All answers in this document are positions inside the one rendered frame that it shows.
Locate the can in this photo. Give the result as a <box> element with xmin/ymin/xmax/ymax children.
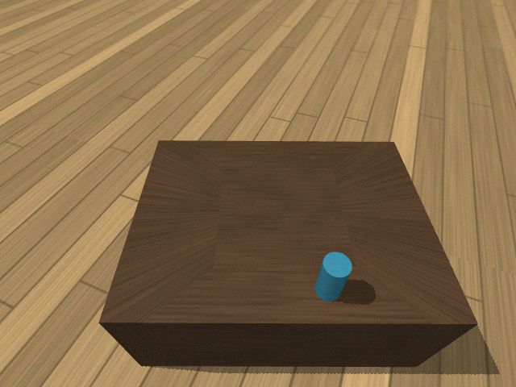
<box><xmin>315</xmin><ymin>252</ymin><xmax>352</xmax><ymax>302</ymax></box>

